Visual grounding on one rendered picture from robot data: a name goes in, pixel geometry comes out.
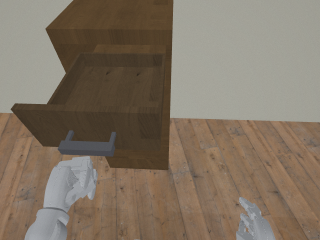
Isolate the cabinet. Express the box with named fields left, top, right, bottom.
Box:
left=45, top=0, right=174, bottom=170

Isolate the robot left hand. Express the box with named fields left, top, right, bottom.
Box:
left=43, top=156, right=98, bottom=212

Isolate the handle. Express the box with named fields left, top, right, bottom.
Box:
left=58, top=130, right=117, bottom=157

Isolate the robot right hand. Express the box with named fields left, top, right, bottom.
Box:
left=236, top=197, right=276, bottom=240

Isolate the drawer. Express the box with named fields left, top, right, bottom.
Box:
left=11, top=52, right=166, bottom=151

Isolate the robot left forearm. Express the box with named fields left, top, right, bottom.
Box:
left=24, top=207, right=70, bottom=240

